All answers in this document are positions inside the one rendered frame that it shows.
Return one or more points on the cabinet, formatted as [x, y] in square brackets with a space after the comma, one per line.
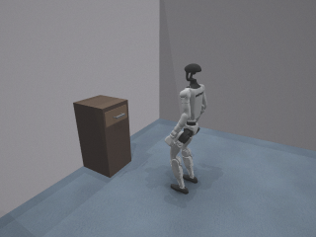
[104, 150]

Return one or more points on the robot torso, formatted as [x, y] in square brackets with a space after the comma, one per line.
[195, 105]

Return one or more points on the robot left hand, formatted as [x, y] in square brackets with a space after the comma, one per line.
[170, 141]

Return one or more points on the right robot upper arm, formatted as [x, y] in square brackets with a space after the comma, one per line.
[204, 102]

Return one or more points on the right robot forearm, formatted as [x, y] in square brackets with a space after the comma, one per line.
[201, 111]

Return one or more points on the left robot upper arm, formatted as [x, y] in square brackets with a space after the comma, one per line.
[185, 98]

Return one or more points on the humanoid robot head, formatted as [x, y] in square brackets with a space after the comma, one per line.
[192, 68]

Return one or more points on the handle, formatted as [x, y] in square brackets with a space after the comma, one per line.
[120, 116]

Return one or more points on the left robot forearm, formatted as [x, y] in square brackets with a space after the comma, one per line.
[182, 122]

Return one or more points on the drawer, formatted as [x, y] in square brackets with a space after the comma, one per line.
[109, 116]

